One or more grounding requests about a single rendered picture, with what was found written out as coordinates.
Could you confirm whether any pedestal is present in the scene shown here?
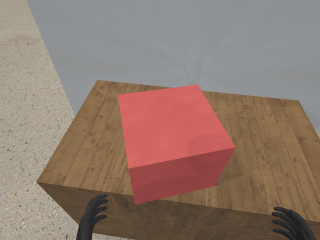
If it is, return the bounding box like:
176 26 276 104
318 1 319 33
36 80 320 240

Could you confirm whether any robot right hand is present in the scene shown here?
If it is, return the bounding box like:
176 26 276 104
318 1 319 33
271 207 317 240

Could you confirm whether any robot left hand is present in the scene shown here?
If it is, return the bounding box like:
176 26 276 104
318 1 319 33
76 194 108 240

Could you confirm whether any carton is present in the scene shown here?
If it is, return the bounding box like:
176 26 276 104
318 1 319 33
118 84 236 205

